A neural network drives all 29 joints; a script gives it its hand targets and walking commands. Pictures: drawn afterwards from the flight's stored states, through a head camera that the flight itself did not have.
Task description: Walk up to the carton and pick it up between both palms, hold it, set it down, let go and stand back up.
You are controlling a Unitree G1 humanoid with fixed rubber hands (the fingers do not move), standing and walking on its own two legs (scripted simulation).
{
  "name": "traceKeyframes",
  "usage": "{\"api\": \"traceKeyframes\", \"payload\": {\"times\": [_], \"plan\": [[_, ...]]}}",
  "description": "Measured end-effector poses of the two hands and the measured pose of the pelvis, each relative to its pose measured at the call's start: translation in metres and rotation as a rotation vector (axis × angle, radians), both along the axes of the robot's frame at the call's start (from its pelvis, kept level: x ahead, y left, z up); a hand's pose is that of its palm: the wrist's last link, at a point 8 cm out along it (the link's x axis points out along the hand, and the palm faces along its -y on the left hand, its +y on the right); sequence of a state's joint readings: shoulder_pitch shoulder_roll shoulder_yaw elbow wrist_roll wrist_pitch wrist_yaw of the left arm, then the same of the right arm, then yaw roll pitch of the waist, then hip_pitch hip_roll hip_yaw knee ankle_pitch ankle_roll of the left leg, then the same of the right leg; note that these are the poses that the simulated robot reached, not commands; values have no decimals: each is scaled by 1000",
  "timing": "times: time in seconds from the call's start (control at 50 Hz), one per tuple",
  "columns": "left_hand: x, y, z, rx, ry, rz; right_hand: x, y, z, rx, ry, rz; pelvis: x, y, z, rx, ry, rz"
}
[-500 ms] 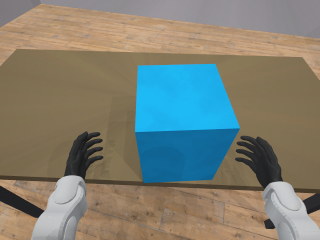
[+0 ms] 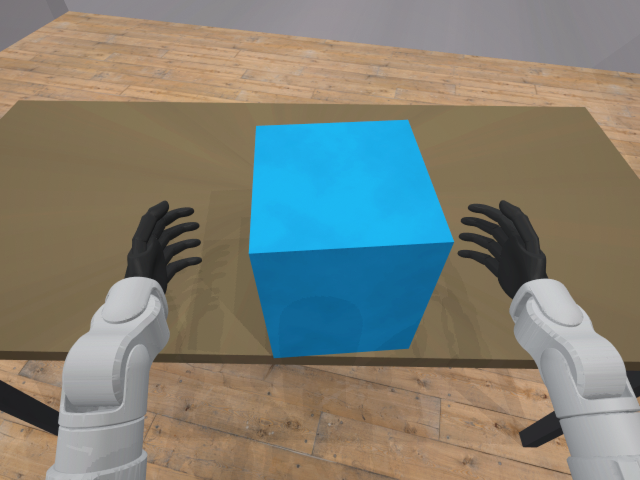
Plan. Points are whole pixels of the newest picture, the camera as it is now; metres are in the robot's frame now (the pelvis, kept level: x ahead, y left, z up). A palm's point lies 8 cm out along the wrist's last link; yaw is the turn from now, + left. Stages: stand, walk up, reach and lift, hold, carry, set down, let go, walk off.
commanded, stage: reach and lift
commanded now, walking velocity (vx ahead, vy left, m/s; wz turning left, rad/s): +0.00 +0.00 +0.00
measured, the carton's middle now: (337, 244) +0.40 +0.01 +0.06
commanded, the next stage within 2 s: none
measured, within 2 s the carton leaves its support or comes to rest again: neither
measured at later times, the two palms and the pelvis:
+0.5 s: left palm (153, 208) +0.36 +0.22 +0.16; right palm (498, 191) +0.41 -0.18 +0.16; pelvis +0.00 +0.00 +0.00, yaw +1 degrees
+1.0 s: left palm (152, 211) +0.38 +0.24 +0.14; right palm (468, 177) +0.45 -0.15 +0.15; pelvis +0.02 +0.02 +0.00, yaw +3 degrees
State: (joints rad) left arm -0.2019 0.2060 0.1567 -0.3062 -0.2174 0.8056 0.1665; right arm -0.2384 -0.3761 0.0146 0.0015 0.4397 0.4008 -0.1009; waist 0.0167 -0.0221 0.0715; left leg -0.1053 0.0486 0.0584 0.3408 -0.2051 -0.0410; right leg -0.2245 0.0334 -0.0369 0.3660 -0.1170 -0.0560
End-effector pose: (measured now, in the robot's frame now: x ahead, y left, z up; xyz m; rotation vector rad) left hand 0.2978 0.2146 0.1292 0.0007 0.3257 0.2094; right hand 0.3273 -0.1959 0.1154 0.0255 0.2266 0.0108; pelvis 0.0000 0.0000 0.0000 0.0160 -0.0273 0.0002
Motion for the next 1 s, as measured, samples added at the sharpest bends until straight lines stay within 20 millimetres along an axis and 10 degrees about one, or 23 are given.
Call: {"api": "traceKeyframes", "payload": {"times": [0.76, 1.0], "plan": [[93, 24, 51, 21, -44, 25, 124, 31, 63, -17, -23, 60, 12, 6, -1, -19, 127, 30], [85, 21, 9, 0, 4, 4, 123, 42, 31, -19, 5, 22, 20, 19, 1, -33, 107, 50]]}}
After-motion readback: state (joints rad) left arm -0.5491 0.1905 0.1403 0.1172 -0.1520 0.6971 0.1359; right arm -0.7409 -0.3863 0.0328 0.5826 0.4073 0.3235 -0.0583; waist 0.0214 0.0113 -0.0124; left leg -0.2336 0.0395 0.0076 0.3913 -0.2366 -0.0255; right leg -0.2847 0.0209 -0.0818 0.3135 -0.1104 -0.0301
